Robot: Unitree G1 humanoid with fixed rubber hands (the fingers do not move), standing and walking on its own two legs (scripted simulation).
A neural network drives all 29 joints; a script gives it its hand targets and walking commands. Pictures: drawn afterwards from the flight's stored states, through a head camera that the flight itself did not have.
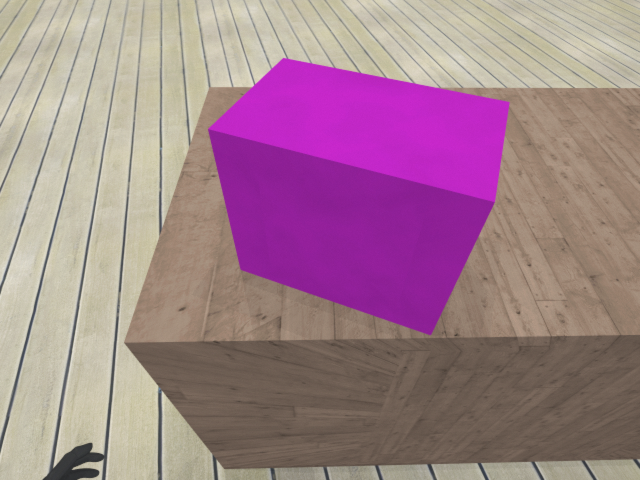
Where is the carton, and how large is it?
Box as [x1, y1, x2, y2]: [208, 58, 509, 334]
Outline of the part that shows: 283,58 208,129 240,268 245,271 430,334 494,202 509,102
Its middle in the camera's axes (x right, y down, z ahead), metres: +0.05 -0.06 +0.51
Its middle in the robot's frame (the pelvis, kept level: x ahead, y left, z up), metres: +0.44 -0.04 +0.13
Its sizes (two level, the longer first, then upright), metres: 0.287 0.182 0.241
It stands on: a pedestal, 0.76 m high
